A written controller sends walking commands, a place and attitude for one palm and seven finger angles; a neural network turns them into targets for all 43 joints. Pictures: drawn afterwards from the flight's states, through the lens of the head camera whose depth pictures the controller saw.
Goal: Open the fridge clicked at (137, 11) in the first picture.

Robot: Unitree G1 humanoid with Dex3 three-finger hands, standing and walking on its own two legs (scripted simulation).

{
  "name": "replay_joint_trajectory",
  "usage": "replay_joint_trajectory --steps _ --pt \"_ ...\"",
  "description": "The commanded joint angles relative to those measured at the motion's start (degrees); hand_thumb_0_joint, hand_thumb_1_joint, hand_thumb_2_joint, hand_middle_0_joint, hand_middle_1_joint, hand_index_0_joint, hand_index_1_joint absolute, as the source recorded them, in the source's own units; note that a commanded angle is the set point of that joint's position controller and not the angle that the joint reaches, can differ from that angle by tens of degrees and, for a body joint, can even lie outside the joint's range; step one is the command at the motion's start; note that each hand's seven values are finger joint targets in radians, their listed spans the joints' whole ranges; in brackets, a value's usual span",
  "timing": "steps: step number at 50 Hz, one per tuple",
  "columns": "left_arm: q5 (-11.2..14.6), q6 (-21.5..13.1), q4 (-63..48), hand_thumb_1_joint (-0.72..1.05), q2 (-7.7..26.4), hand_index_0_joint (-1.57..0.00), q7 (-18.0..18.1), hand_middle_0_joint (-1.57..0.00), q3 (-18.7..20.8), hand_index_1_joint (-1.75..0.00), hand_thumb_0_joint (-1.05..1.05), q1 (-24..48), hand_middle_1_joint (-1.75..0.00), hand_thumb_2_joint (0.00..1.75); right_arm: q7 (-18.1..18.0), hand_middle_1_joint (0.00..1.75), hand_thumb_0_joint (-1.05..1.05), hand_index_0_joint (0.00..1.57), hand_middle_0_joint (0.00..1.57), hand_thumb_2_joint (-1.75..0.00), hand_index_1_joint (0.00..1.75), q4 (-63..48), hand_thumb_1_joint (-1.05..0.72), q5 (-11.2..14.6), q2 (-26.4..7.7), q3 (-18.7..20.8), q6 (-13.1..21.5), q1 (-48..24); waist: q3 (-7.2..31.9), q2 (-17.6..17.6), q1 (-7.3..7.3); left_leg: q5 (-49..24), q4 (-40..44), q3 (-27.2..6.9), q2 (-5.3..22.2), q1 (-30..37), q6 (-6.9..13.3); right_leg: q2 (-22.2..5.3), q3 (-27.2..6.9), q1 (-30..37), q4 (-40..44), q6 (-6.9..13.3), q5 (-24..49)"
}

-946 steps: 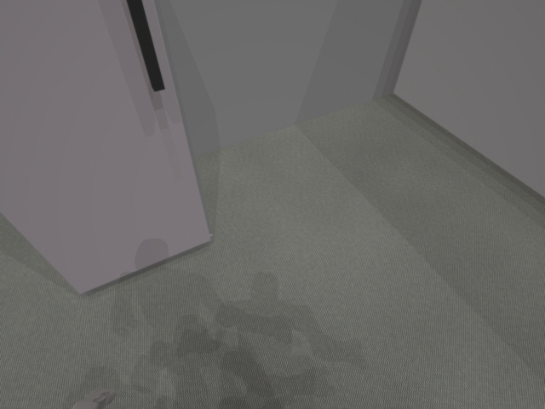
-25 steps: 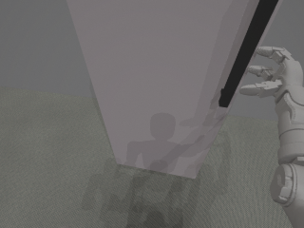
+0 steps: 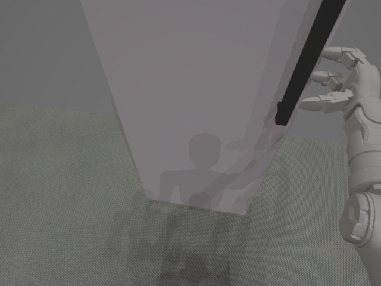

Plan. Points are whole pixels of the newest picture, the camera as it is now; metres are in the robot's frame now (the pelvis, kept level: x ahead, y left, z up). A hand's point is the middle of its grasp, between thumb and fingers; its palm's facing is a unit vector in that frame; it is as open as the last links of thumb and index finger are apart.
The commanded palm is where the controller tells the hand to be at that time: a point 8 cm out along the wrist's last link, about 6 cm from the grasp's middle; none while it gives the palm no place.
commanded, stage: slide the fingers in behind the handle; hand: right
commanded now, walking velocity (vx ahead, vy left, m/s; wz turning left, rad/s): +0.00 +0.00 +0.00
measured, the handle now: (312, 37) +0.52 -0.15 +0.26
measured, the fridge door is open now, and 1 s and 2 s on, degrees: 1 1 1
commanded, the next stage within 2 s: grip the handle and tug to test in 1.60 s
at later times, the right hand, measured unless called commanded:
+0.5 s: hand (310, 88) +0.46 -0.16 +0.20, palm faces +0.07 +1.00 +0.01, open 14.0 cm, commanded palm +0.43 -0.21 +0.20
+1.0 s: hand (301, 86) +0.47 -0.15 +0.19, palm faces +0.06 +1.00 +0.02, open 14.0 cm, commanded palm +0.44 -0.19 +0.20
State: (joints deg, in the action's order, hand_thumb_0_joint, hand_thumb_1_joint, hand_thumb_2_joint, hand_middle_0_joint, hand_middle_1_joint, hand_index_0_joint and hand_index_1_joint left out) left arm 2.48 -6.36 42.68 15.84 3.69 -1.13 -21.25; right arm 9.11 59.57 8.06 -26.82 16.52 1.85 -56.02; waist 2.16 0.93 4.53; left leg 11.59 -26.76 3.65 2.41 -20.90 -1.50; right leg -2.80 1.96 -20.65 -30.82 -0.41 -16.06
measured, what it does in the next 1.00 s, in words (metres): stands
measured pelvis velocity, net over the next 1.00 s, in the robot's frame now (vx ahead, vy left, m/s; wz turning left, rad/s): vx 0.00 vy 0.01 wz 0.01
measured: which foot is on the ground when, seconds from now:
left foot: down 0.00-1.00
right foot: down 0.00-1.00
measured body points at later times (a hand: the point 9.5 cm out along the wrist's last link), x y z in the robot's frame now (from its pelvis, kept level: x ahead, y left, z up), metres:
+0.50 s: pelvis +0.01 +0.00 +0.00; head +0.01 +0.01 +0.45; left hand +0.12 +0.26 -0.10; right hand +0.45 -0.22 +0.20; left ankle +0.02 +0.14 -0.74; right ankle -0.01 -0.12 -0.74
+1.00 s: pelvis +0.00 +0.01 +0.00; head +0.02 +0.01 +0.45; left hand +0.07 +0.27 -0.11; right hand +0.46 -0.20 +0.19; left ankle +0.02 +0.14 -0.74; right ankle -0.01 -0.12 -0.74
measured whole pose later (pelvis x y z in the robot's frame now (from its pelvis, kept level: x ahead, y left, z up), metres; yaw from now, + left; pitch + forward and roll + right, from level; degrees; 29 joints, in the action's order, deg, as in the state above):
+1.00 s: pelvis +0.00 +0.01 +0.00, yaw +1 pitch +3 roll +1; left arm 2.8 -4.7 42.6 15.0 4.2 -1.1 -18.4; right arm 3.9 49.3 8.3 -19.7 14.7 -3.0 -49.8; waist 1.5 1.2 3.7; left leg 10.8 -24.2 3.0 1.7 -16.2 -1.0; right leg -3.3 2.7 -15.1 -27.3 -0.9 -15.0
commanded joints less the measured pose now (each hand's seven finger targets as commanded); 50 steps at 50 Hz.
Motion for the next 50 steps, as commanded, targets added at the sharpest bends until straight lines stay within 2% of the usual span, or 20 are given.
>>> replay_joint_trajectory --steps 1,3,5,9,12,13,14,15,17,22,27,32,35,36,39,41,43,46,49,50 --pt "0.74 -2.15 -5.98 0.9 8.67 -0.2 0.59 -0.2 3.4 -0.3 0.0 -0.71 -0.3 0.9 0.71 1.2 0.0 0.3 0.3 -0.3 1.2 -16.76 0.5 1.23 -9.15 0.41 2.29 -26.24 19.53 1.95 0.57 -12.81 1.58 -0.96 -3.51 9.6 2.42 1.63 -1.56 8.62 3.63 1.03 14.47" --pt "0.78 -2.11 -6.45 0.9 8.57 -0.2 0.58 -0.2 3.46 -0.3 0.0 -0.04 -0.3 0.9 0.0 1.2 0.0 0.3 0.3 -0.3 1.2 -20.52 0.5 1.22 -9.43 0.93 1.68 -25.72 20.14 3.5 -0.15 -12.43 1.77 -0.85 -3.62 10.3 2.66 1.61 -1.77 9.43 4.21 0.86 14.96" --pt "0.77 -1.97 -6.61 0.9 8.48 -0.2 0.67 -0.2 3.38 -0.3 0.0 0.33 -0.3 0.9 -0.9 1.2 0.0 0.3 0.3 -0.3 1.2 -22.61 0.5 1.32 -10.48 2.32 1.0 -24.48 19.57 2.08 -0.53 -13.63 1.92 -0.66 -3.67 11.57 2.68 1.41 -1.64 9.29 4.48 1.01 16.31" --pt "0.74 -1.98 -7.4 0.9 7.86 -0.2 0.57 -0.2 3.46 -0.3 0.0 1.94 -0.3 0.9 -2.85 1.2 0.0 0.3 0.3 -0.3 1.2 -28.71 0.5 0.7 -8.63 1.53 -0.22 -22.06 20.99 3.94 -1.58 -15.29 2.17 -0.63 -3.74 13.31 2.85 1.24 -1.16 11.77 4.87 0.85 19.2" --pt "0.78 -1.62 -7.2 0.9 7.67 -0.2 0.61 -0.2 3.35 -0.3 0.0 2.74 -0.3 0.9 -3.85 1.2 0.0 0.3 0.3 -0.3 1.2 -28.59 0.5 0.77 -8.8 2.94 -2.0 -18.95 19.81 1.08 -2.11 -17.59 2.33 -0.49 -3.82 14.48 2.78 1.21 -0.86 11.41 5.26 0.95 20.81" --pt "0.85 -1.4 -7.42 0.9 7.55 -0.2 0.68 -0.2 3.14 -0.3 0.0 3.48 -0.3 0.9 -3.87 1.2 0.0 0.3 0.3 -0.3 1.2 -28.13 0.5 0.79 -7.37 1.72 -2.87 -19.12 18.29 0.6 -1.73 -16.88 2.66 -0.56 -3.72 14.06 2.6 1.29 -0.54 10.69 5.63 1.06 19.33" --pt "0.72 -1.0 -7.04 0.9 7.85 -0.2 0.79 -0.2 3.18 -0.3 0.0 3.26 -0.3 0.9 -4.21 1.2 0.0 0.3 0.3 -0.3 1.2 -27.16 0.5 0.28 -9.39 3.14 -3.3 -19.18 17.44 -0.66 -1.74 -15.86 3.12 -0.59 -3.57 14.33 2.62 1.21 -0.61 10.1 5.8 1.14 18.22" --pt "0.83 -0.98 -7.46 0.9 7.39 -0.2 0.78 -0.2 2.89 -0.3 0.0 4.11 -0.3 0.9 -4.25 1.2 0.0 0.3 0.3 -0.3 1.2 -27.4 0.5 0.26 -6.9 1.1 -3.79 -19.67 16.28 -0.18 -1.39 -15.46 3.27 -0.68 -3.48 13.78 2.54 1.33 -0.49 10.0 6.22 1.2 17.53" --pt "0.89 -0.82 -7.87 0.9 7.05 -0.2 0.93 -0.2 2.91 -0.3 0.0 4.96 -0.3 0.9 -4.36 1.2 0.0 0.3 0.3 -0.3 1.2 -29.1 0.5 0.26 -5.42 -0.01 -4.09 -20.11 17.17 1.67 -1.4 -16.01 3.37 -0.86 -3.45 13.63 2.64 1.36 -0.24 11.73 6.02 1.15 18.28" --pt "0.97 -0.26 -7.77 0.9 6.89 -0.2 1.27 -0.2 2.6 -0.3 0.0 6.12 -0.3 0.9 -4.11 1.2 0.0 0.3 0.3 -0.3 1.2 -27.02 0.5 0.95 -3.67 -1.03 -4.96 -19.8 14.89 -0.89 -0.91 -15.09 3.98 -0.89 -3.19 12.92 2.47 1.41 -0.29 11.23 6.23 1.29 16.43" --pt "0.7 -0.08 -8.03 0.9 6.72 -0.2 1.39 -0.2 2.58 -0.3 0.0 6.53 -0.3 0.9 -4.4 1.2 0.0 0.3 0.3 -0.3 1.2 -28.25 0.5 0.89 -4.18 -0.57 -4.13 -21.48 17.94 -0.43 -1.3 -16.55 3.51 -1.1 -2.95 14.2 2.56 1.76 -0.35 12.37 5.87 1.34 17.44" --pt "0.83 0.12 -7.53 0.9 6.72 -0.2 1.47 -0.2 2.41 -0.3 0.0 6.82 -0.3 0.9 -4.06 1.2 0.0 0.3 0.3 -0.3 1.2 -25.13 0.5 1.06 -3.0 -2.12 -3.86 -23.74 15.54 -1.04 -0.19 -14.32 4.08 -1.33 -2.73 12.59 2.24 1.96 -0.37 11.14 5.87 1.46 14.38" --pt "0.79 -0.02 -7.56 0.9 6.81 -0.2 1.51 -0.2 2.58 -0.3 0.0 6.45 -0.3 0.9 -4.17 1.2 0.0 0.3 0.3 -0.3 1.2 -26.14 0.5 0.81 -4.23 -1.43 -2.84 -24.17 18.2 -0.4 -0.58 -14.65 3.75 -1.37 -2.72 13.65 2.36 1.98 -0.46 11.78 5.74 1.51 15.18" --pt "0.82 -0.21 -7.64 0.9 6.51 -0.2 1.41 -0.2 2.48 -0.3 0.0 6.58 -0.3 0.9 -4.11 1.2 0.0 0.3 0.3 -0.3 1.2 -26.43 0.5 1.0 -2.01 -3.02 -2.66 -24.53 18.19 0.21 -0.4 -15.12 3.74 -1.42 -2.79 13.52 2.36 2.18 -0.33 12.01 5.57 1.54 15.32" --pt "0.61 -0.11 -6.7 0.9 7.26 -0.2 1.42 -0.2 2.61 -0.3 0.0 5.54 -0.3 0.9 -4.28 1.2 0.0 0.3 0.3 -0.3 1.2 -22.51 0.5 1.15 -5.05 -0.13 -2.8 -22.91 16.69 -2.21 -0.64 -14.13 3.97 -1.31 -2.84 13.4 2.25 2.01 -0.4 10.34 5.81 1.51 14.12" --pt "0.63 -0.23 -6.95 0.9 7.12 -0.2 1.41 -0.2 2.66 -0.3 0.0 5.53 -0.3 0.9 -4.39 1.2 0.0 0.3 0.3 -0.3 1.2 -22.88 0.5 0.84 -6.08 0.64 -2.35 -23.3 17.68 -1.55 -1.02 -13.7 3.89 -1.53 -2.7 14.05 2.24 2.12 -0.25 9.71 6.0 1.54 13.66" --pt "0.59 -0.39 -6.66 0.9 6.94 -0.2 1.3 -0.2 2.55 -0.3 0.0 5.04 -0.3 0.9 -4.59 1.2 0.0 0.3 0.3 -0.3 1.2 -22.59 0.5 0.42 -5.23 -0.48 -1.78 -25.09 16.4 -0.06 -0.36 -12.99 4.01 -1.54 -2.76 13.09 2.32 2.1 -0.34 9.52 6.01 1.43 13.15" --pt "0.55 -0.91 -6.79 0.9 6.82 -0.2 1.06 -0.2 2.87 -0.3 0.0 4.75 -0.3 0.9 -5.01 1.2 0.0 0.3 0.3 -0.3 1.2 -24.73 0.5 0.58 -3.76 -1.38 -0.53 -25.66 18.67 0.94 -0.37 -13.28 3.89 -1.52 -3.04 13.45 2.39 1.95 -0.39 11.04 5.99 1.39 14.01" --pt "0.44 -1.07 -6.23 0.9 7.27 -0.2 0.93 -0.2 3.11 -0.3 0.0 3.97 -0.3 0.9 -5.24 1.2 0.0 0.3 0.3 -0.3 1.2 -23.48 0.5 0.63 -4.96 0.13 -0.57 -22.73 18.9 -1.64 -0.94 -14.27 3.75 -1.25 -3.32 14.53 2.42 1.73 -0.45 10.49 6.23 1.35 14.95" --pt "0.66 -1.04 -6.38 0.9 7.11 -0.2 0.91 -0.2 3.04 -0.3 0.0 4.3 -0.3 0.9 -5.29 1.2 0.0 0.3 0.3 -0.3 1.2 -23.89 0.5 0.61 -4.55 -0.26 -0.76 -22.74 18.06 -0.44 -0.9 -13.89 3.87 -1.37 -3.23 14.0 2.38 1.68 -0.23 10.35 6.4 1.35 14.57"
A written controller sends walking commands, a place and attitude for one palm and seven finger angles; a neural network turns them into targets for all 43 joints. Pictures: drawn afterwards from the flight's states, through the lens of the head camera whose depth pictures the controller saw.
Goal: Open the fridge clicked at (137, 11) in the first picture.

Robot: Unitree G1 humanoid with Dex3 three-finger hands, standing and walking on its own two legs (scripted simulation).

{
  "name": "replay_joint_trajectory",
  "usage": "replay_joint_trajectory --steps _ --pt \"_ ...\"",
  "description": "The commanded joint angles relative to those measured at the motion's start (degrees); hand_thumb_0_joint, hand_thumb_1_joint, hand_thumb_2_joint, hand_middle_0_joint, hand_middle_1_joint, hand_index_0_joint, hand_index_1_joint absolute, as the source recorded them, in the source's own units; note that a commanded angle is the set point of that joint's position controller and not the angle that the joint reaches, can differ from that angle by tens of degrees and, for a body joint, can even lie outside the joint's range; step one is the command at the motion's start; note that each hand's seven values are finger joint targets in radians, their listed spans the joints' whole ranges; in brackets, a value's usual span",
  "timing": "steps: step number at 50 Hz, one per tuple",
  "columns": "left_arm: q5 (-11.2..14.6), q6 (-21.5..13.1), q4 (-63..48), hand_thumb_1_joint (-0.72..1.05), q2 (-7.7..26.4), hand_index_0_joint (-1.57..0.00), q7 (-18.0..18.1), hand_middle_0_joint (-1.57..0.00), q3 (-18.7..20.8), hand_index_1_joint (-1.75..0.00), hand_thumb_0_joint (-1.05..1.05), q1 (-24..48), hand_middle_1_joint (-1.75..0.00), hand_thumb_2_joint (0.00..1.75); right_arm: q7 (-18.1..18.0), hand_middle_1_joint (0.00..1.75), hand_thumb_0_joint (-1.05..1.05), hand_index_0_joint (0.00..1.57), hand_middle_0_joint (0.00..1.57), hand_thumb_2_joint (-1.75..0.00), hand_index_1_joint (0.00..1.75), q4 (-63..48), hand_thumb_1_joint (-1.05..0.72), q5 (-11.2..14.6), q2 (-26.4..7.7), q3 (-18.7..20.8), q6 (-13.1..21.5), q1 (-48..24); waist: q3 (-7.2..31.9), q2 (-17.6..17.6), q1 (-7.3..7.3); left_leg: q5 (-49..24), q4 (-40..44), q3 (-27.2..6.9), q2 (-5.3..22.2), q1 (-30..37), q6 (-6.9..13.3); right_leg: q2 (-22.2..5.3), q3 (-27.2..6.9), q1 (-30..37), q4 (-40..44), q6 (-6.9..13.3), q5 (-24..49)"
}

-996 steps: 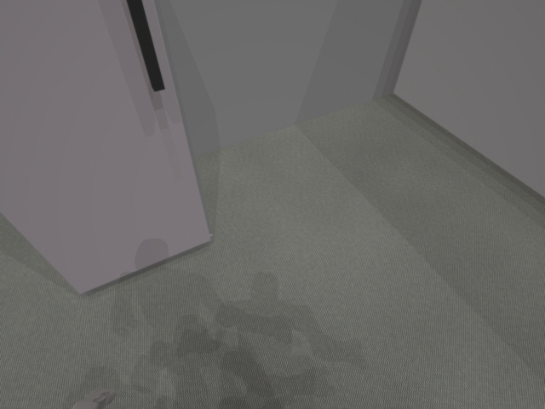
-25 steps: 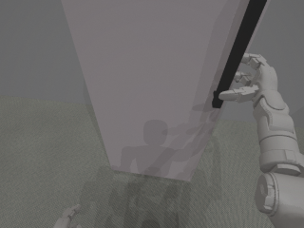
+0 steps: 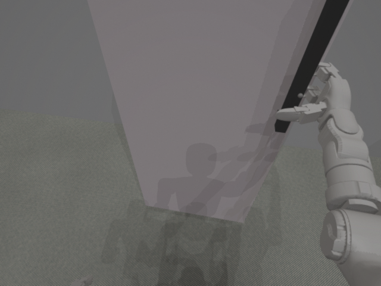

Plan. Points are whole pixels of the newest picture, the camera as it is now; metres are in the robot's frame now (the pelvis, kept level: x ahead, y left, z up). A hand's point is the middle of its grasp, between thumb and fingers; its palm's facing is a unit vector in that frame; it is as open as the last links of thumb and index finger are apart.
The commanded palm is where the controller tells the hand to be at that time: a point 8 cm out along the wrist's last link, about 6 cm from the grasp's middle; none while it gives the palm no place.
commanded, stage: slide the fingers in behind the handle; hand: right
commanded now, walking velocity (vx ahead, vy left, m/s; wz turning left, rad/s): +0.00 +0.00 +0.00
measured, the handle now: (310, 49) +0.52 -0.17 +0.26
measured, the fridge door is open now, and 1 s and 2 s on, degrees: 1 1 1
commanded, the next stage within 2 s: grip the handle and tug to test in 0.60 s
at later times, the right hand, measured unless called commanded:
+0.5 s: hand (299, 97) +0.46 -0.16 +0.19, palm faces +0.08 +1.00 +0.01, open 14.0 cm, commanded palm +0.43 -0.20 +0.19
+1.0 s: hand (297, 96) +0.46 -0.15 +0.19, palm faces +0.09 +1.00 +0.01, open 11.9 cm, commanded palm +0.43 -0.19 +0.19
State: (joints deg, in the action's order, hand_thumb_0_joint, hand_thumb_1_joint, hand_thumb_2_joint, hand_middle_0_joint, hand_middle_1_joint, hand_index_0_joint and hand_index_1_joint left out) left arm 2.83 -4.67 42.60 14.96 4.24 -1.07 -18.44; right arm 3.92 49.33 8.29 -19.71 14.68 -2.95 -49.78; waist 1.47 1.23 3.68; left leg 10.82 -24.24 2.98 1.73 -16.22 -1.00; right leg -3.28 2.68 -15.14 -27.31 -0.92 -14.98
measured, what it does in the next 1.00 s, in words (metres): stands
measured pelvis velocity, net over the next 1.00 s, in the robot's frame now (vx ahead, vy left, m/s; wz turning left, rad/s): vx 0.00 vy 0.00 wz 0.00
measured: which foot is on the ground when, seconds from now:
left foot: down 0.00-1.00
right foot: down 0.00-1.00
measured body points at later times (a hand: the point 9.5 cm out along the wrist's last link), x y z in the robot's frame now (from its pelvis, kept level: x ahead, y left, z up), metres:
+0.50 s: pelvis +0.00 +0.00 +0.00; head +0.01 +0.00 +0.45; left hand +0.10 +0.25 -0.11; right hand +0.45 -0.21 +0.19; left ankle +0.02 +0.13 -0.74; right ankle -0.01 -0.13 -0.74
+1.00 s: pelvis +0.00 +0.00 +0.00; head +0.01 +0.00 +0.45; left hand +0.09 +0.26 -0.12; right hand +0.45 -0.21 +0.19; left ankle +0.02 +0.13 -0.74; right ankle -0.01 -0.13 -0.74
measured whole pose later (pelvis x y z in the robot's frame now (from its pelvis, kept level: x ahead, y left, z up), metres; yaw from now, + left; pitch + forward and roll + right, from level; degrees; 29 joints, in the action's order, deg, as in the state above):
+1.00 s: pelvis +0.00 +0.00 +0.00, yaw +0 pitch +2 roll +1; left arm 2.8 -4.5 42.8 14.4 4.1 -1.0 -17.5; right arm 1.1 45.1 8.0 -17.3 13.1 -5.6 -47.6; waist 1.5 1.4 2.8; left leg 10.5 -23.0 2.8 1.7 -14.2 -1.1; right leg -3.2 2.9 -13.1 -26.1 -0.9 -14.7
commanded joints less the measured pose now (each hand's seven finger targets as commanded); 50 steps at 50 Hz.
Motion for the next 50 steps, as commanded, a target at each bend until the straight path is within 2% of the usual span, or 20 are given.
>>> replay_joint_trajectory --steps 1,3,6,8,9,12,15,18,19,22,24,28,35,36,38,42,44,46,49,50 --pt "0.25 -2.82 -6.13 0.9 7.87 -0.2 0.26 -0.2 3.02 -0.3 0.0 1.21 -0.3 0.9 -0.28 1.2 0.0 0.3 0.3 -0.3 1.2 -13.91 0.5 0.25 -10.51 0.75 3.79 -29.79 18.75 -0.64 0.29 -13.21 1.45 -0.59 -2.65 9.12 1.86 2.22 -0.96 5.08 2.94 1.83 13.72" --pt "0.16 -2.82 -6.11 0.9 7.97 -0.2 0.17 -0.2 3.18 -0.3 0.0 1.01 -0.3 0.9 -0.83 1.2 0.0 0.3 0.3 -0.3 1.2 -14.49 0.5 -0.04 -11.82 2.2 3.28 -28.71 19.56 0.51 -0.55 -14.37 1.21 -0.58 -2.74 9.9 2.14 2.18 -0.92 5.41 2.98 1.71 15.21" --pt "0.07 -2.89 -6.59 0.9 7.73 -0.2 -0.05 -0.2 3.38 -0.3 0.0 1.38 -0.3 0.9 -1.37 1.2 0.0 0.3 0.3 -0.3 1.2 -17.91 0.5 0.16 -10.95 2.29 2.97 -26.92 21.38 -0.53 -1.09 -17.51 1.08 -0.61 -2.79 11.72 2.04 2.11 -0.5 6.46 2.88 1.8 18.01" --pt "0.17 -2.8 -6.69 0.9 7.51 -0.2 -0.08 -0.2 3.22 -0.3 0.0 1.77 -0.3 0.9 -1.48 1.2 0.0 0.3 0.3 -0.3 1.2 -18.31 0.5 0.11 -9.21 0.91 2.33 -26.22 19.74 -0.55 -0.93 -17.1 1.29 -0.33 -2.85 11.35 2.03 2.02 -0.44 6.31 3.3 1.62 17.77" --pt "0.05 -2.63 -6.48 0.9 7.82 -0.2 -0.04 -0.2 3.37 -0.3 0.0 1.62 -0.3 0.9 -1.73 1.2 0.0 0.3 0.3 -0.3 1.2 -16.95 0.5 -0.16 -11.04 2.7 1.94 -24.41 18.69 -1.9 -1.34 -16.34 1.49 -0.35 -2.83 11.29 2.03 1.84 -0.43 5.62 3.26 1.76 17.22" --pt "0.11 -2.37 -6.56 0.9 7.61 -0.2 0.17 -0.2 3.05 -0.3 0.0 2.28 -0.3 0.9 -1.94 1.2 0.0 0.3 0.3 -0.3 1.2 -16.72 0.5 -0.27 -10.39 1.89 0.99 -26.3 16.61 -2.06 -0.68 -13.38 2.25 -0.49 -2.71 9.95 1.85 1.94 -0.38 4.84 3.97 1.86 14.12" --pt "0.09 -2.4 -6.84 0.9 7.51 -0.2 0.32 -0.2 2.97 -0.3 0.0 2.82 -0.3 0.9 -2.12 1.2 0.0 0.3 0.3 -0.3 1.2 -19.1 0.5 -0.47 -11.19 1.93 1.57 -27.95 17.8 -0.02 -0.66 -13.88 2.27 -0.83 -2.59 10.24 1.98 1.99 -0.33 6.11 3.67 1.95 14.95" --pt "0.28 -2.46 -6.61 0.9 7.17 -0.2 0.48 -0.2 2.79 -0.3 0.0 3.07 -0.3 0.9 -1.58 1.2 0.0 0.3 0.3 -0.3 1.2 -18.07 0.5 -0.23 -7.61 -1.44 1.58 -30.03 16.9 0.73 0.37 -12.38 2.37 -0.57 -2.73 8.57 2.0 2.08 -0.66 6.65 3.58 1.65 13.8" --pt "0.15 -2.48 -6.32 0.9 7.46 -0.2 0.48 -0.2 2.96 -0.3 0.0 2.56 -0.3 0.9 -1.79 1.2 0.0 0.3 0.3 -0.3 1.2 -17.88 0.5 -0.4 -8.59 -0.73 1.82 -30.95 17.46 -0.69 0.55 -12.45 2.4 -0.46 -2.77 8.78 2.04 1.97 -1.04 7.1 3.47 1.72 14.2" --pt "0.35 -2.77 -6.06 0.9 7.11 -0.2 0.51 -0.2 2.72 -0.3 0.0 3.19 -0.3 0.9 -1.59 1.2 0.0 0.3 0.3 -0.3 1.2 -16.44 0.5 0.33 -5.62 -2.79 1.48 -31.23 17.02 0.57 0.73 -11.98 2.18 -0.24 -2.76 7.51 2.08 2.08 -1.3 7.53 3.29 1.48 14.05" --pt "0.05 -2.84 -5.59 0.9 7.61 -0.2 0.59 -0.2 2.82 -0.3 0.0 2.74 -0.3 0.9 -1.74 1.2 0.0 0.3 0.3 -0.3 1.2 -15.22 0.5 0.4 -7.5 -1.12 1.7 -31.91 17.35 -1.67 0.68 -12.08 2.18 -0.35 -2.74 7.7 1.98 2.11 -1.39 7.16 3.13 1.7 13.99" --pt "0.04 -2.94 -5.96 0.9 7.19 -0.2 0.28 -0.2 2.58 -0.3 0.0 2.91 -0.3 0.9 -1.95 1.2 0.0 0.3 0.3 -0.3 1.2 -15.09 0.5 0.13 -6.55 -1.65 2.29 -31.18 18.46 -0.31 0.12 -14.16 1.4 -0.32 -2.5 8.65 2.08 2.26 -1.22 6.96 3.05 1.48 15.72" --pt "-0.01 -2.22 -6.73 0.9 7.39 -0.2 0.06 -0.2 2.7 -0.3 0.0 2.88 -0.3 0.9 -2.19 1.2 0.0 0.3 0.3 -0.3 1.2 -15.37 0.5 -0.49 -9.86 1.3 2.17 -27.55 18.89 -2.01 -0.96 -16.02 1.17 -0.48 -2.4 10.79 1.98 2.07 -0.81 5.83 3.26 1.66 16.85" --pt "-0.03 -2.22 -7.02 0.9 7.18 -0.2 0.02 -0.2 2.72 -0.3 0.0 3.25 -0.3 0.9 -2.15 1.21 0.0 0.3 0.3 -0.32 1.21 -16.6 0.45 -0.32 -8.63 0.38 2.19 -28.22 18.88 -1.22 -0.76 -16.12 1.34 -0.64 -2.41 10.78 1.91 2.2 -0.53 6.06 3.23 1.74 16.52" --pt "0.05 -2.11 -6.79 0.9 7.42 -0.2 0.23 -0.2 2.86 -0.3 0.0 2.97 -0.3 0.9 -2.11 1.22 0.0 0.32 0.32 -0.36 1.22 -16.61 0.36 -0.34 -10.52 1.82 2.15 -28.15 18.67 -1.93 -0.74 -15.65 1.49 -0.58 -2.53 10.75 1.96 2.06 -0.57 6.0 3.34 1.76 16.08" --pt "0.16 -2.4 -6.9 0.9 7.0 -0.2 0.23 -0.2 2.83 -0.3 0.0 3.36 -0.3 0.9 -1.92 1.25 0.0 0.33 0.33 -0.44 1.25 -18.7 0.17 -0.04 -7.36 -1.04 2.26 -29.61 18.4 -0.13 -0.12 -14.84 1.89 -0.54 -2.7 9.9 1.99 2.08 -0.77 7.19 3.32 1.77 15.75" --pt "0.16 -2.37 -6.73 0.9 7.33 -0.2 0.31 -0.2 3.03 -0.3 0.0 3.31 -0.3 0.9 -1.81 1.26 0.0 0.35 0.35 -0.48 1.26 -19.17 0.08 -0.05 -8.76 0.04 2.18 -27.93 19.46 -0.17 -0.72 -14.95 1.86 -0.57 -2.83 10.61 2.08 2.04 -0.75 7.62 3.32 1.74 16.32" --pt "0.3 -2.47 -6.59 0.9 6.86 -0.2 0.28 -0.2 2.75 -0.3 0.0 3.51 -0.3 0.9 -1.78 1.27 0.0 0.35 0.35 -0.52 1.27 -19.88 -0.01 0.13 -5.69 -2.77 1.84 -30.03 18.56 1.36 -0.08 -14.97 1.91 -0.31 -2.73 10.05 2.11 2.17 -0.84 7.77 3.47 1.55 16.29" --pt "0.14 -2.44 -6.3 0.9 7.66 -0.2 0.38 -0.2 3.03 -0.3 0.0 3.09 -0.3 0.9 -2.07 1.29 0.0 0.37 0.37 -0.58 1.29 -18.92 -0.15 0.02 -8.56 -0.22 1.55 -28.27 18.88 -1.14 -0.65 -14.88 2.06 -0.33 -2.86 10.63 2.1 2.09 -1.04 7.51 3.61 1.75 16.44" --pt "0.3 -2.54 -6.42 0.9 7.2 -0.2 0.43 -0.2 2.91 -0.3 0.0 3.6 -0.3 0.9 -1.89 1.3 0.0 0.38 0.38 -0.6 1.3 -19.81 -0.2 0.07 -6.71 -2.09 1.66 -29.82 18.87 0.41 -0.02 -14.82 2.13 -0.42 -2.68 10.12 2.0 2.13 -0.82 7.89 3.58 1.74 16.27"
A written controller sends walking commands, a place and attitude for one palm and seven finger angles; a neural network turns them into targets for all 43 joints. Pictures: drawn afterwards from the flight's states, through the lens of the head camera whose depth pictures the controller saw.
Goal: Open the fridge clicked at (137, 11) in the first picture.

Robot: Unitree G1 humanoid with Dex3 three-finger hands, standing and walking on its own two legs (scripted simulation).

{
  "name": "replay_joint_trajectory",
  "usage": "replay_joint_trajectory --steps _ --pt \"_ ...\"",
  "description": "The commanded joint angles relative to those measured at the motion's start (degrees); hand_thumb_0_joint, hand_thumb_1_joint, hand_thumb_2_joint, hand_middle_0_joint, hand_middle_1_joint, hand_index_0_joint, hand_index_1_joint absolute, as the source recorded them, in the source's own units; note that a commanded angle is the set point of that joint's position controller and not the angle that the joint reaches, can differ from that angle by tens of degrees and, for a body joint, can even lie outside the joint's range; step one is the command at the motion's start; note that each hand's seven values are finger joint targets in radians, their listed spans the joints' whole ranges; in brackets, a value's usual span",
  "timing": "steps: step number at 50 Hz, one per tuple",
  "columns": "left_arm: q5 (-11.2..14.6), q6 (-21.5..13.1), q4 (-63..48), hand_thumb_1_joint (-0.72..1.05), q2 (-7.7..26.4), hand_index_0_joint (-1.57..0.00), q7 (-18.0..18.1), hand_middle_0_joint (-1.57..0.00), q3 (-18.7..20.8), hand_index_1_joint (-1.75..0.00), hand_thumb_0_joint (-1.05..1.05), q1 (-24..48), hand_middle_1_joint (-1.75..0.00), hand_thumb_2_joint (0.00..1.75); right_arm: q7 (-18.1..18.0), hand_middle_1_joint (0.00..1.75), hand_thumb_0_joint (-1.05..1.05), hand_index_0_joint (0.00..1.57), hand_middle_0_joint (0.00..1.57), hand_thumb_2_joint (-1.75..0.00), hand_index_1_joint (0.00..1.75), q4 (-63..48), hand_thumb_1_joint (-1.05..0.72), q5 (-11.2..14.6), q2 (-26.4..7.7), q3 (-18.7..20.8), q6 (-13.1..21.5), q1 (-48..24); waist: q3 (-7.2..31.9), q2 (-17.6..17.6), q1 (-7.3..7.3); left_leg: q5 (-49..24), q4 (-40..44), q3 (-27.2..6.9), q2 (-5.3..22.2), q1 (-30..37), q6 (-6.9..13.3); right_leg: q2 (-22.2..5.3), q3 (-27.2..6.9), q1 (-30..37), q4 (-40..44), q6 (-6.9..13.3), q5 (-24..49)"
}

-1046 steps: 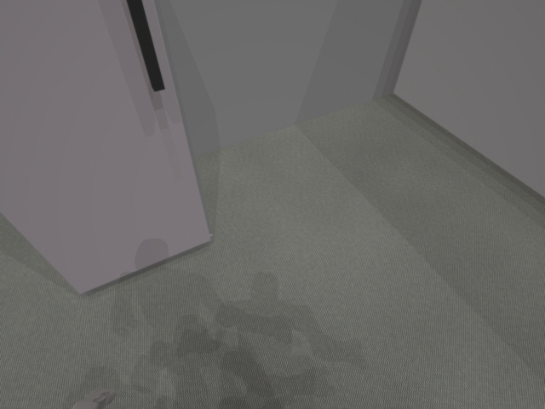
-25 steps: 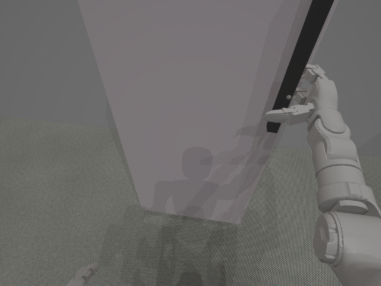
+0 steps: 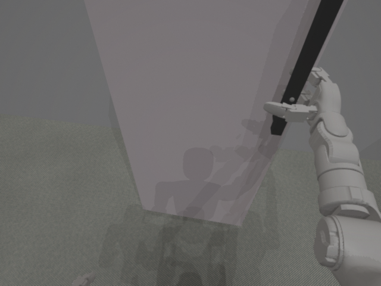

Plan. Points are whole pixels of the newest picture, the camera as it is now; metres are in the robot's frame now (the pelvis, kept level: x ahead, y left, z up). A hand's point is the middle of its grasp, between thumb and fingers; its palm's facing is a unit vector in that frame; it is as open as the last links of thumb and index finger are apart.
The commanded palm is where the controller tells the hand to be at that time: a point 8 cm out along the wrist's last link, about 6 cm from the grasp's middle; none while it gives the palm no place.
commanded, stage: grip the handle and tug to test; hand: right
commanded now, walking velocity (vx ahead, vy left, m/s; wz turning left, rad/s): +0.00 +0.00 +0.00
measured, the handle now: (304, 54) +0.52 -0.17 +0.26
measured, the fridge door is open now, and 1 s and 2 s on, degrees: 1 1 25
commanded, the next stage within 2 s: pull the door a little, standing still in 1.12 s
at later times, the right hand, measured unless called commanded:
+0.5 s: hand (287, 97) +0.46 -0.15 +0.19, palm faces +0.07 +1.00 +0.02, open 6.3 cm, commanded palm +0.44 -0.20 +0.19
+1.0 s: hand (286, 97) +0.46 -0.14 +0.19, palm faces +0.07 +1.00 +0.02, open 6.0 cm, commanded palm +0.42 -0.20 +0.19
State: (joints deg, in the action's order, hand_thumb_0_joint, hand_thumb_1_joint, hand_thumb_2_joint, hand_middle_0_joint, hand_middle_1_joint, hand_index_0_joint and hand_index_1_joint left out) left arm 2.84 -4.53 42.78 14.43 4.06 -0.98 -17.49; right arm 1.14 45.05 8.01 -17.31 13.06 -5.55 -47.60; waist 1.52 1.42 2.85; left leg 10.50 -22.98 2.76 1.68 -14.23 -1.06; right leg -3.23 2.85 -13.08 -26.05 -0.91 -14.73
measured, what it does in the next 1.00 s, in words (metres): stands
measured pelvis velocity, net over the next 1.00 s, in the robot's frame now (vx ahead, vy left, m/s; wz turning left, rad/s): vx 0.00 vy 0.00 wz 0.03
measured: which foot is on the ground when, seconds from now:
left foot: down 0.00-1.00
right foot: down 0.00-1.00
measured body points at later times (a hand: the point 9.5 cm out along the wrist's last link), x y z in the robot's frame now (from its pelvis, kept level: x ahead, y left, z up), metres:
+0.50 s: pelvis +0.01 +0.00 +0.00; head +0.01 +0.00 +0.45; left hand +0.10 +0.26 -0.11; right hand +0.45 -0.20 +0.19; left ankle +0.01 +0.13 -0.74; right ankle -0.01 -0.13 -0.74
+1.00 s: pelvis +0.00 +0.00 +0.00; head +0.01 +0.01 +0.45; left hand +0.08 +0.26 -0.11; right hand +0.45 -0.20 +0.19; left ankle +0.01 +0.13 -0.74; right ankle -0.01 -0.13 -0.74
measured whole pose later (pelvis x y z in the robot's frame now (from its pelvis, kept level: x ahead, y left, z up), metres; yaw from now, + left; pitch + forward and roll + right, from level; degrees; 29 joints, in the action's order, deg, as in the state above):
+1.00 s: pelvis +0.00 +0.00 +0.00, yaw +2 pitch +2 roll +1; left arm 3.0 -3.4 40.9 14.5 3.9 -1.1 -17.6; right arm 1.7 43.0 7.9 -17.5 15.0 -5.7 -45.4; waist 2.1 1.6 3.8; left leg 10.3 -22.8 1.2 1.1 -14.5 -1.0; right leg -3.7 4.3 -12.3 -25.2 -1.0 -14.7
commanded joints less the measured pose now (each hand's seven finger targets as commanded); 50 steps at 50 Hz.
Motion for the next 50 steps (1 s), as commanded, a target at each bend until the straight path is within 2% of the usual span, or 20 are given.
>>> replay_joint_trajectory --steps 1,3,7,10,11,15,18,24,28,30,31,34,36,38,39,42,44,48,49,50 --pt "0.22 -2.87 -6.19 0.9 7.5 -0.2 0.62 -0.2 2.7 -0.3 0.0 2.43 -0.3 0.9 0.86 1.31 0.0 0.38 0.38 -0.62 1.31 -13.9 -0.25 0.46 -7.52 -1.35 3.96 -32.57 17.56 -0.18 1.17 -13.96 1.01 -0.14 -2.73 7.16 2.01 2.17 -1.07 5.56 2.12 1.76 15.35" --pt "0.17 -2.8 -5.65 0.9 8.17 -0.2 0.77 -0.2 2.81 -0.3 0.0 1.79 -0.3 0.9 0.76 1.32 0.0 0.39 0.39 -0.66 1.32 -11.53 -0.34 0.6 -10.38 0.96 3.72 -32.56 17.2 -2.59 1.18 -12.64 1.32 -0.16 -2.7 7.03 1.89 2.15 -1.15 4.54 2.44 1.83 13.6" --pt "-0.2 -2.97 -5.79 0.9 7.94 -0.2 0.63 -0.2 2.71 -0.3 0.0 1.47 -0.3 0.9 0.61 1.35 0.0 0.41 0.41 -0.74 1.35 -10.99 -0.53 0.24 -11.4 2.15 4.61 -32.73 18.87 -1.75 0.63 -14.23 0.71 -0.39 -2.52 8.16 1.97 2.37 -0.97 4.31 2.21 1.87 14.91" --pt "-0.12 -2.64 -6.24 0.9 8.1 -0.2 0.44 -0.2 2.83 -0.3 0.0 1.47 -0.3 0.9 0.77 1.37 0.0 0.43 0.43 -0.8 1.37 -11.07 -0.67 -0.15 -13.6 3.98 5.33 -29.18 19.57 -1.96 -0.18 -17.29 0.08 -0.5 -2.38 9.89 2.03 2.26 -0.51 4.05 2.01 1.91 17.26" --pt "-0.11 -2.67 -6.62 0.9 7.77 -0.2 0.21 -0.2 2.74 -0.3 0.0 1.68 -0.3 0.9 1.01 1.37 0.0 0.43 0.43 -0.82 1.37 -12.27 -0.71 -0.12 -11.28 1.97 5.34 -29.68 19.61 -0.72 -0.04 -17.6 0.03 -0.47 -2.37 9.9 2.03 2.4 -0.43 4.22 2.02 1.78 17.38" --pt "0.18 -2.39 -7.11 0.9 7.74 -0.2 0.14 -0.2 2.97 -0.3 0.0 2.06 -0.3 0.9 1.02 1.4 0.0 0.45 0.45 -0.9 1.4 -13.49 -0.9 0.06 -9.73 0.86 4.6 -29.04 19.48 -0.81 0.03 -17.67 0.01 -0.18 -2.61 9.23 2.09 2.05 -0.71 5.36 1.82 1.75 18.57" --pt "0.15 -2.31 -7.27 0.9 7.71 -0.2 0.2 -0.2 3.08 -0.3 0.0 2.2 -0.3 0.9 0.78 1.4 0.0 0.45 0.45 -0.9 1.4 -15.58 -0.9 0.09 -9.63 0.89 3.99 -29.47 20.09 -0.93 -0.06 -18.46 -0.05 -0.04 -2.77 9.66 2.15 2.07 -0.8 6.03 1.84 1.71 19.35" --pt "-0.08 -1.41 -6.74 0.9 8.09 -0.2 0.61 -0.2 2.8 -0.3 0.0 2.48 -0.3 0.9 0.21 1.4 0.0 0.45 0.45 -0.9 1.4 -12.62 -0.9 -0.31 -12.0 2.81 2.57 -29.11 16.87 -2.33 0.12 -15.35 0.93 -0.36 -2.49 8.66 1.87 2.05 -0.49 4.05 2.37 1.89 15.99" --pt "-0.1 -1.55 -6.71 0.9 7.53 -0.2 0.49 -0.2 2.76 -0.3 0.0 2.23 -0.3 0.9 -0.27 1.4 0.0 0.45 0.45 -0.9 1.4 -12.73 -0.9 -0.47 -9.4 0.79 2.83 -31.86 17.81 -0.37 0.82 -14.96 0.78 -0.28 -2.53 7.59 1.97 2.18 -0.73 5.15 2.09 1.68 16.09" --pt "-0.17 -1.43 -6.39 0.9 7.76 -0.2 0.57 -0.2 2.72 -0.3 0.0 2.02 -0.3 0.9 -0.45 1.4 0.0 0.45 0.45 -0.9 1.4 -11.11 -0.9 -0.57 -10.42 1.43 2.91 -32.12 17.61 -1.47 0.97 -14.8 0.66 -0.29 -2.51 7.47 1.91 2.1 -0.82 4.74 2.07 1.79 15.91" --pt "-0.16 -1.55 -6.41 0.9 7.57 -0.2 0.52 -0.2 2.72 -0.3 0.0 1.86 -0.3 0.9 -0.32 1.4 0.0 0.45 0.45 -0.9 1.4 -10.87 -0.9 -0.47 -9.08 0.5 3.0 -32.39 17.53 -2.13 1.11 -14.67 0.7 -0.24 -2.56 7.39 1.88 2.16 -0.92 4.59 2.07 1.79 15.63" --pt "-0.34 -1.54 -6.04 0.9 8.18 -0.2 0.66 -0.2 2.72 -0.3 0.0 1.46 -0.3 0.9 -0.3 1.4 0.0 0.45 0.45 -0.9 1.4 -8.03 -0.9 -0.59 -12.28 3.03 3.41 -32.18 16.89 -3.94 0.94 -13.03 0.86 -0.43 -2.51 7.22 1.77 2.14 -1.05 3.34 2.16 1.93 13.84" --pt "-0.33 -1.71 -6.06 0.9 7.72 -0.2 0.61 -0.2 2.59 -0.3 0.0 1.36 -0.3 0.9 -0.31 1.4 0.0 0.45 0.45 -0.9 1.4 -7.86 -0.9 -0.62 -11.48 2.34 4.05 -33.31 16.95 -2.56 1.13 -12.98 0.82 -0.53 -2.35 7.18 1.76 2.26 -0.83 3.03 2.19 1.9 13.48" --pt "-0.28 -1.93 -6.26 0.9 7.86 -0.2 0.51 -0.2 2.65 -0.3 0.0 1.25 -0.3 0.9 0.01 1.4 0.0 0.45 0.45 -0.9 1.4 -7.04 -0.9 -0.29 -11.35 2.79 4.4 -31.31 16.86 -3.71 0.76 -13.1 0.7 -0.46 -2.41 7.33 1.76 2.3 -0.66 2.67 2.13 1.94 13.27" --pt "-0.36 -1.82 -6.33 0.9 8.2 -0.2 0.45 -0.2 2.74 -0.3 0.0 1.1 -0.3 0.9 0.03 1.4 0.0 0.45 0.45 -0.9 1.4 -7.11 -0.9 -0.49 -13.8 4.72 4.73 -29.9 17.74 -3.75 -0.09 -12.92 0.61 -0.55 -2.42 8.31 1.89 2.27 -0.78 2.42 2.21 1.9 13.31" --pt "-0.09 -2.05 -7.65 0.9 7.56 -0.2 0.24 -0.2 2.78 -0.3 0.0 2.08 -0.3 0.9 0.63 1.4 0.0 0.45 0.45 -0.9 1.4 -10.99 -0.9 0.13 -11.67 3.46 5.31 -27.45 19.7 -1.83 -0.76 -15.52 0.19 -0.61 -2.44 10.19 2.07 2.29 -0.2 3.55 2.18 1.9 15.3" --pt "0.04 -1.76 -8.04 0.9 8.11 -0.2 0.23 -0.2 2.85 -0.3 0.0 2.25 -0.3 0.9 0.9 1.4 0.0 0.45 0.45 -0.9 1.4 -11.08 -0.9 0.34 -13.47 5.18 4.84 -22.78 19.18 -3.79 -1.7 -15.89 0.3 -0.57 -2.53 11.4 2.06 2.17 -0.14 2.64 2.53 1.94 15.53" --pt "0.46 -1.43 -9.3 0.9 7.78 -0.2 0.35 -0.2 2.78 -0.3 0.0 3.64 -0.3 0.9 1.26 1.4 0.0 0.45 0.45 -0.9 1.4 -15.75 -0.9 0.89 -12.44 4.63 3.14 -19.97 17.88 -2.03 -2.18 -16.06 0.79 -0.58 -2.58 11.7 2.07 2.02 0.44 3.0 3.13 1.96 15.6" --pt "0.45 -1.3 -9.54 0.9 8.03 -0.2 0.33 -0.2 2.93 -0.3 0.0 3.77 -0.3 0.9 1.21 1.4 0.0 0.45 0.45 -0.9 1.4 -16.66 -0.9 0.99 -12.52 4.95 2.59 -18.76 17.86 -3.72 -2.34 -16.09 0.97 -0.56 -2.57 12.05 1.93 1.91 0.43 3.13 3.12 2.07 15.77" --pt "0.52 -1.16 -9.62 0.9 7.98 -0.2 0.41 -0.2 2.9 -0.3 0.0 4.05 -0.3 0.9 1.04 1.4 0.0 0.45 0.45 -0.9 1.4 -17.77 -0.9 1.04 -13.6 5.82 2.01 -18.5 18.08 -3.26 -2.53 -16.4 0.93 -0.63 -2.52 12.32 1.94 1.86 0.52 3.19 3.33 2.07 15.95"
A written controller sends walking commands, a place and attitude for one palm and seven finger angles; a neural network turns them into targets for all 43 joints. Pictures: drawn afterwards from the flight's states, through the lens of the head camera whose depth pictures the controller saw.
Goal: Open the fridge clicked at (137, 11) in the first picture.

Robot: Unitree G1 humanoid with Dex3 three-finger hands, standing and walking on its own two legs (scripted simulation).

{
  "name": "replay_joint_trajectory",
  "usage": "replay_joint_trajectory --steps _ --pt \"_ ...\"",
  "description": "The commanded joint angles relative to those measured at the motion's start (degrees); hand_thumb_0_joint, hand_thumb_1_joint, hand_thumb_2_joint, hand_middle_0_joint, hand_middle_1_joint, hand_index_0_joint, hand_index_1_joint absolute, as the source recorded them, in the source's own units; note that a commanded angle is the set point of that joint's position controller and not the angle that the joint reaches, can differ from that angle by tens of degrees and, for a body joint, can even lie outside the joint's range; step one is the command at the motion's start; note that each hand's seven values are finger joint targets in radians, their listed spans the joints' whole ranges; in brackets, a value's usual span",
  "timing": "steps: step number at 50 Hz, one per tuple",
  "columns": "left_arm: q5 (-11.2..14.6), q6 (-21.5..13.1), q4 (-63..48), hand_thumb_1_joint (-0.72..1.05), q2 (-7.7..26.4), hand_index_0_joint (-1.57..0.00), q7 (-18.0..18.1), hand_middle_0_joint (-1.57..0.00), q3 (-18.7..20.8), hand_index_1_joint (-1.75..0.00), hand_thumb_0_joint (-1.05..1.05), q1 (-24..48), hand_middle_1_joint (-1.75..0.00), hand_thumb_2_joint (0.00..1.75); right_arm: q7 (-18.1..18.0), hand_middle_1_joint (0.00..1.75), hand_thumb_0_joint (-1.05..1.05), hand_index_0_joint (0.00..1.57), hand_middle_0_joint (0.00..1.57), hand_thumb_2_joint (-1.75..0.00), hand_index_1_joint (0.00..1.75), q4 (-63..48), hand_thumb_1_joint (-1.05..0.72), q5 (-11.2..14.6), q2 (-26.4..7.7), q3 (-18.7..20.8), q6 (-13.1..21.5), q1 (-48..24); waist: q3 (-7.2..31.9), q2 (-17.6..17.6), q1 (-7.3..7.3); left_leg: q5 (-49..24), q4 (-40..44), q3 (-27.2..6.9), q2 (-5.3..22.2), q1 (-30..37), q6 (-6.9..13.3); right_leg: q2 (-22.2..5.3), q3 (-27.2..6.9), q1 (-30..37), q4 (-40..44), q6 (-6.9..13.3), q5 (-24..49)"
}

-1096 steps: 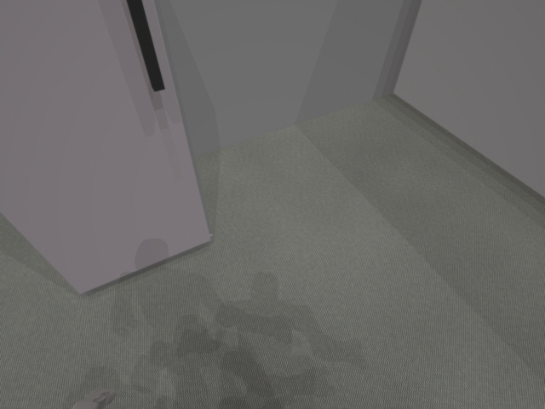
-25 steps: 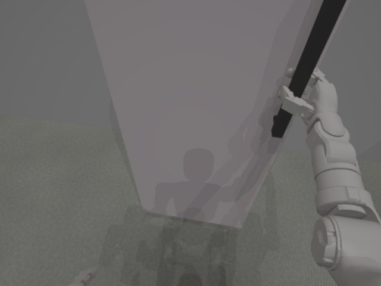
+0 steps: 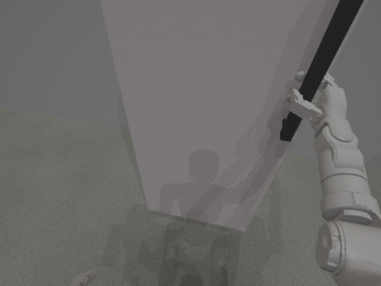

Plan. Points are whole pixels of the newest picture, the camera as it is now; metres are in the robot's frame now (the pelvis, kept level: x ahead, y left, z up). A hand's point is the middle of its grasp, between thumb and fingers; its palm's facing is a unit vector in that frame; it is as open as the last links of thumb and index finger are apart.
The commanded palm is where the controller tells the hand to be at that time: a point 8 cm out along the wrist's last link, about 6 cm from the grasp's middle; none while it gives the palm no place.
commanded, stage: grip the handle and tug to test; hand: right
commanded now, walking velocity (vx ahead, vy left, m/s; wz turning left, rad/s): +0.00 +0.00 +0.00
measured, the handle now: (317, 60) +0.51 -0.18 +0.26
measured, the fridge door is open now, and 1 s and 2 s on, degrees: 1 25 68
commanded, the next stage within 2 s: pull the door a little, standing still in 0.12 s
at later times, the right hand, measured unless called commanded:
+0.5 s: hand (295, 116) +0.41 -0.14 +0.19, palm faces +0.10 +0.99 +0.02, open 6.1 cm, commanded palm +0.35 -0.19 +0.19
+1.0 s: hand (269, 169) +0.28 -0.08 +0.18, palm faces +0.01 +0.99 -0.14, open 7.2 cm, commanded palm +0.25 -0.13 +0.19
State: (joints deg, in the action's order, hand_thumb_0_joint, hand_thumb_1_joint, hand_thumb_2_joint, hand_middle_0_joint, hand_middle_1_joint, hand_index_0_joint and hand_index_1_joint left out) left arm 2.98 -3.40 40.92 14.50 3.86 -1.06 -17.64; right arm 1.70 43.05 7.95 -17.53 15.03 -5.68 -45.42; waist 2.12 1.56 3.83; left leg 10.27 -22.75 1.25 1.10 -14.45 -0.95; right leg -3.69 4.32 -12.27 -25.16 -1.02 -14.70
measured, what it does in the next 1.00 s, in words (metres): stands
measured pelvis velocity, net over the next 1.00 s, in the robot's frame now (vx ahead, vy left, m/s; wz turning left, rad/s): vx -0.02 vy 0.02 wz -0.02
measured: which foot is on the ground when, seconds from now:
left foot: down 0.00-1.00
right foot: down 0.00-1.00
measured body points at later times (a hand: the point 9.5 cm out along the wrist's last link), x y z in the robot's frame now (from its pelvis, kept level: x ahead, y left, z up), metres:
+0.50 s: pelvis +0.01 +0.00 +0.00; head -0.01 +0.01 +0.45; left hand +0.18 +0.24 -0.09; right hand +0.40 -0.20 +0.19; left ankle +0.02 +0.13 -0.74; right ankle -0.02 -0.13 -0.74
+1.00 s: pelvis -0.02 +0.02 -0.01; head +0.00 +0.04 +0.44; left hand +0.17 +0.22 -0.10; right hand +0.27 -0.14 +0.18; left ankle +0.02 +0.13 -0.74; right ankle -0.02 -0.13 -0.74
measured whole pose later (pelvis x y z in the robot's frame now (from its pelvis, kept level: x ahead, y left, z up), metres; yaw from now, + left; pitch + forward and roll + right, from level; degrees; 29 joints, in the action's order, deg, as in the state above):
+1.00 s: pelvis -0.02 +0.02 -0.01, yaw -1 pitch +1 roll +0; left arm -1.0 2.6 31.2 10.3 2.5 -3.1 -7.9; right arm -5.4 -18.9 3.5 -10.5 -2.0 -1.8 -1.7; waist -0.7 2.4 2.0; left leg 14.0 -32.3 2.9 1.8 -18.9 0.0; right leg -3.6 3.0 -15.7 -31.5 -2.0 -16.1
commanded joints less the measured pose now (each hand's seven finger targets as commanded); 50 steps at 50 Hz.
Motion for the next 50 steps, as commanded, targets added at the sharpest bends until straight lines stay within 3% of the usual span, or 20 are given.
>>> replay_joint_trajectory --steps 1,10,11,12,13,16,18,20,24,28,30,31,32,33,34,38,43,45,47,50 --pt "0.43 -2.11 -8.16 0.9 7.71 -0.2 0.63 -0.2 3.01 -0.3 0.0 4.5 -0.3 0.9 0.45 1.4 0.0 0.45 0.45 -0.9 1.4 -17.31 -0.9 1.2 -12.46 3.5 1.41 -18.89 18.12 -2.99 -3.98 -16.85 0.52 1.03 -2.04 13.22 1.98 2.39 -0.96 2.79 2.53 2.11 16.84" --pt "0.42 -0.85 -9.1 0.9 7.23 -0.2 0.96 -0.2 2.92 -0.3 0.0 7.59 -0.3 0.9 -0.87 1.4 0.0 0.45 0.45 -0.9 1.4 -27.27 -0.9 1.48 -10.91 3.46 -4.17 -13.84 17.01 -2.53 -4.4 -20.62 0.95 1.21 -2.03 14.16 1.85 2.29 -0.3 4.92 2.65 2.06 20.6" --pt "0.32 -0.68 -9.06 0.9 7.09 -0.2 1.04 -0.2 2.69 -0.3 0.0 7.8 -0.3 0.9 -1.02 1.4 0.0 0.45 0.45 -0.9 1.4 -27.92 -0.9 1.38 -9.87 2.38 -4.79 -14.59 16.27 -2.5 -4.03 -20.75 1.0 1.37 -2.06 13.66 1.86 2.31 -0.46 5.1 2.68 2.01 20.88" --pt "0.29 -0.58 -8.49 0.9 7.09 -0.2 1.21 -0.2 2.54 -0.3 0.0 7.83 -0.3 0.9 -1.41 1.4 0.0 0.45 0.45 -0.9 1.4 -27.93 -0.9 1.08 -8.78 0.65 -5.19 -19.13 14.9 -2.8 -2.54 -19.97 1.39 1.37 -2.04 12.15 1.65 2.35 -0.63 5.27 2.45 2.0 20.07" --pt "0.31 -0.78 -8.27 0.9 6.46 -0.2 1.16 -0.2 2.5 -0.3 0.0 8.15 -0.3 0.9 -1.76 1.4 0.0 0.45 0.45 -0.9 1.4 -27.35 -0.9 1.11 -4.13 -2.74 -5.84 -20.73 13.95 -2.26 -1.87 -18.7 1.53 1.54 -2.18 10.5 1.57 2.45 -0.81 5.84 2.2 1.98 19.18" --pt "0.01 -0.81 -8.7 0.9 6.35 -0.2 1.09 -0.2 2.53 -0.3 0.0 8.96 -0.3 0.9 -2.73 1.4 0.0 0.45 0.45 -0.9 1.4 -30.76 -0.9 0.64 -4.51 -2.35 -6.3 -17.9 17.5 0.22 -3.26 -19.41 1.14 1.56 -2.08 11.94 2.03 2.57 -0.96 7.96 2.15 1.74 21.2" --pt "-0.06 -0.75 -9.28 0.9 6.02 -0.2 1.01 -0.2 2.45 -0.3 0.0 9.73 -0.3 0.9 -2.5 1.4 0.0 0.45 0.45 -0.9 1.4 -32.44 -0.9 0.88 -3.09 -2.86 -6.51 -14.83 19.06 -0.54 -4.1 -21.97 0.58 1.71 -2.1 13.61 2.17 2.72 -0.78 8.37 2.02 1.65 23.2" --pt "0.1 -0.37 -9.92 0.9 5.93 -0.2 0.85 -0.2 2.23 -0.3 0.0 10.77 -0.3 0.9 -2.1 1.4 0.0 0.45 0.45 -0.9 1.4 -33.17 -0.9 1.35 -1.86 -3.45 -7.0 -9.87 17.59 -2.64 -4.67 -21.96 0.65 1.99 -2.09 14.0 2.08 2.51 -0.81 7.65 2.42 1.66 23.05" --pt "0.15 0.1 -11.92 0.9 5.64 -0.2 0.58 -0.2 2.02 -0.3 0.0 13.15 -0.3 0.9 -1.33 1.4 0.0 0.45 0.45 -0.9 1.4 -40.86 -0.9 1.95 -0.75 -3.42 -8.27 -1.62 18.92 -3.92 -6.42 -24.55 0.15 2.2 -2.22 16.36 2.22 2.55 -0.58 8.41 2.72 1.69 25.16" --pt "0.21 0.72 -13.89 0.9 4.63 -0.2 -0.02 -0.2 1.45 -0.3 0.0 15.74 -0.3 0.9 -1.31 1.4 0.0 0.45 0.45 -0.9 1.4 -51.59 -0.9 2.15 1.96 -4.74 -10.65 9.15 17.48 -2.84 -7.58 -25.94 -0.4 2.78 -2.24 16.96 2.24 2.44 -0.14 8.45 2.86 1.38 26.83" --pt "0.11 1.04 -15.29 0.9 4.57 -0.2 -0.27 -0.2 1.13 -0.3 0.0 17.43 -0.3 0.9 -1.6 1.4 0.0 0.45 0.45 -0.9 1.4 -60.53 -0.9 1.92 -0.56 -3.01 -11.8 12.09 18.46 -2.51 -8.44 -26.43 -0.49 2.45 -2.0 17.92 2.24 2.47 0.02 8.65 3.01 1.69 27.18" --pt "-1.33 1.14 -16.25 0.9 6.24 -0.2 0.74 -0.2 1.09 -0.3 0.0 17.45 -0.3 0.9 -3.96 1.4 0.0 0.45 0.45 -0.9 1.4 -63.32 -0.9 -1.74 -8.26 -5.19 -3.28 0.96 9.88 -2.38 -3.98 -26.34 1.6 -1.54 2.77 6.85 0.75 -0.95 1.76 5.17 -3.26 2.61 20.73" --pt "-1.93 1.7 -13.84 0.9 4.76 -0.2 1.13 -0.2 1.11 -0.3 0.0 15.88 -0.3 0.9 -5.19 1.4 0.0 0.45 0.45 -0.9 1.4 -55.82 -0.9 -2.66 -3.26 -6.96 -0.93 9.94 10.56 -6.79 -3.77 -23.18 1.08 -1.25 4.51 4.45 1.14 -0.8 0.62 4.85 -5.48 2.51 16.52" --pt "-2.22 2.19 -14.43 0.9 4.4 -0.2 1.05 -0.2 1.06 -0.3 0.0 15.44 -0.3 0.9 -5.43 1.4 0.0 0.45 0.45 -0.9 1.4 -57.41 -0.9 -3.17 -0.58 -10.35 0.8 13.63 11.79 -8.62 -3.92 -21.02 0.51 -1.28 5.35 4.16 1.61 -0.53 0.1 4.27 -6.15 2.18 14.93" --pt "-2.37 2.38 -14.71 0.9 4.39 -0.2 1.34 -0.2 1.28 -0.3 0.0 15.75 -0.3 0.9 -5.81 1.4 0.0 0.45 0.45 -0.9 1.4 -60.62 -0.9 -3.37 -1.41 -9.91 2.6 14.05 12.42 -8.82 -3.92 -21.33 -0.25 -0.72 5.39 3.67 1.71 -0.57 -0.3 4.87 -6.0 2.25 15.8" --pt "-2.93 3.67 -16.53 0.9 3.97 -0.2 1.24 -0.2 1.02 -0.3 0.0 15.62 -0.3 0.9 -6.13 1.4 0.0 0.45 0.45 -0.9 1.4 -69.58 -0.9 -3.91 -0.29 -11.87 6.52 17.7 17.6 -0.42 -2.66 -25.58 -6.94 1.42 3.79 3.47 0.47 -3.29 -1.91 9.39 -5.35 2.67 32.83" --pt "-3.85 3.72 -18.35 0.9 3.46 -0.2 -0.19 -0.2 0.98 -0.3 0.0 16.72 -0.3 0.9 -6.28 1.4 0.0 0.45 0.45 -0.9 1.4 -77.49 -0.9 -4.66 1.81 -13.7 9.64 23.24 16.69 7.01 -2.77 -4.98 -12.69 1.82 0.18 -1.82 -0.4 -8.56 -7.91 10.8 -2.38 3.84 46.93" --pt "-4.27 3.71 -18.45 0.9 3.42 -0.2 -0.72 -0.2 0.96 -0.3 0.0 16.88 -0.3 0.9 -6.44 1.4 0.0 0.45 0.45 -0.9 1.4 -80.17 -0.9 -5.09 2.4 -14.41 10.51 24.92 14.8 7.17 -2.6 -0.77 -12.62 1.66 -0.08 -2.41 -0.47 -10.04 -10.51 8.54 -1.43 4.84 46.3" --pt "-4.17 3.25 -18.44 0.9 3.21 -0.2 -1.15 -0.2 1.04 -0.3 0.0 16.85 -0.3 0.9 -6.57 1.4 0.0 0.45 0.45 -0.9 1.4 -81.6 -0.9 -5.65 2.3 -14.01 11.42 26.95 14.17 5.85 -2.42 -3.52 -9.34 1.1 0.54 -0.28 -0.15 -9.98 -10.76 5.63 -2.44 4.83 42.51" --pt "-3.27 2.36 -18.16 0.9 2.34 -0.2 -0.86 -0.2 1.6 -0.3 0.0 16.22 -0.3 0.9 -6.56 1.4 0.0 0.45 0.45 -0.9 1.4 -84.43 -0.9 -5.85 2.1 -14.41 11.89 28.7 16.43 -2.1 -1.86 -14.38 -5.94 0.39 4.92 4.99 2.12 -5.55 -6.96 -0.36 -7.09 2.49 27.86"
